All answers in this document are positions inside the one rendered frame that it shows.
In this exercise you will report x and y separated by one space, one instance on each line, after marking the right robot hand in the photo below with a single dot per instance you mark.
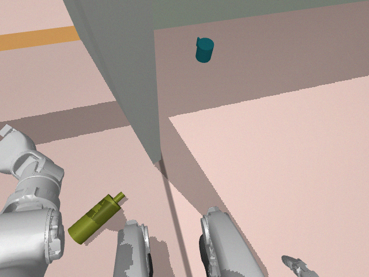
298 267

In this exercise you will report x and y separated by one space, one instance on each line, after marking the left robot hand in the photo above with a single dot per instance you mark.
13 143

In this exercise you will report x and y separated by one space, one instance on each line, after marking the left robot arm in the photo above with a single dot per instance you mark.
31 230

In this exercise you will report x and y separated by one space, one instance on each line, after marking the right robot foot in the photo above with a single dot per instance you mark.
204 256

